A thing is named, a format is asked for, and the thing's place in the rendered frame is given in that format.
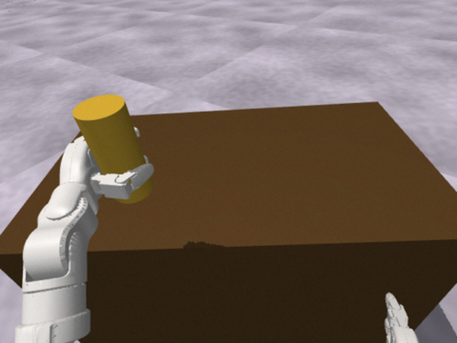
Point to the can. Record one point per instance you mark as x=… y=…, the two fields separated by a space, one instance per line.
x=109 y=132

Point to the right robot hand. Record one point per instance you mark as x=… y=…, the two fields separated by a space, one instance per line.
x=396 y=323

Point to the left robot arm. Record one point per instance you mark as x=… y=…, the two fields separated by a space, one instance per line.
x=55 y=268

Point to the left robot hand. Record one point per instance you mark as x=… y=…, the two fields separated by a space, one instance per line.
x=78 y=165

